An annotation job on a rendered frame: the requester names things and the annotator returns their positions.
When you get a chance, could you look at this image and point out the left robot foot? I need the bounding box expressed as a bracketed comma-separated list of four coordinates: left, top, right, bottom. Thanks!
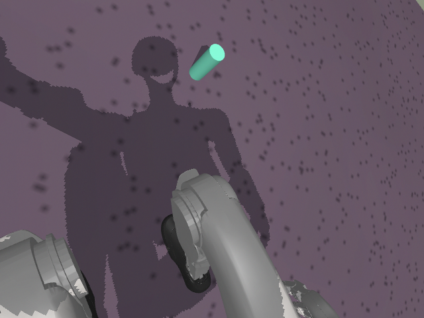
[81, 271, 98, 318]

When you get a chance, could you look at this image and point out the right robot hand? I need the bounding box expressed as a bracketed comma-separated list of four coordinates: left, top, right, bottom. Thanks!
[283, 280, 340, 318]

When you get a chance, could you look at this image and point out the right robot foot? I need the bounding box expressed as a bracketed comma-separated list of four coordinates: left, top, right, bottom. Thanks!
[161, 214, 211, 293]

